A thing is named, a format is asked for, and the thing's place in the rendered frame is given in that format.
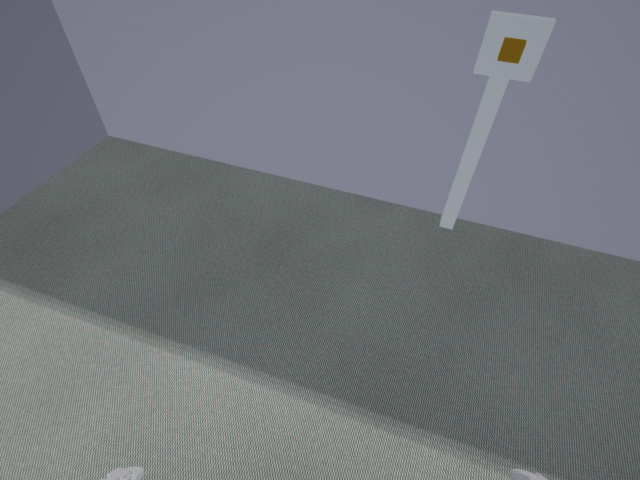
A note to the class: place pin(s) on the button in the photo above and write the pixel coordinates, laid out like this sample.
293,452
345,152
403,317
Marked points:
511,50

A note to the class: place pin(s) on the panel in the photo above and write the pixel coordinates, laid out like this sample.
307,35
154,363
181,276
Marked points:
536,30

